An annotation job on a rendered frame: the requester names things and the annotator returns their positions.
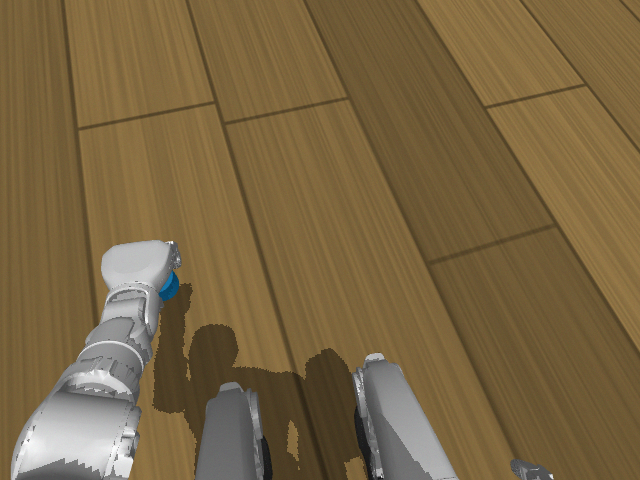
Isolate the left robot arm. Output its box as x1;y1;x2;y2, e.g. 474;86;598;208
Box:
11;283;160;480

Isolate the tin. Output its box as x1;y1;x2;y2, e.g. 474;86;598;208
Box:
159;270;179;301

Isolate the right robot hand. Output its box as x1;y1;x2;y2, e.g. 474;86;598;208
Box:
510;459;554;480

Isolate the left robot hand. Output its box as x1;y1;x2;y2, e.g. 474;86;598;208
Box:
101;240;182;312

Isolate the right robot foot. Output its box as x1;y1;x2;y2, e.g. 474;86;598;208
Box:
354;406;384;480

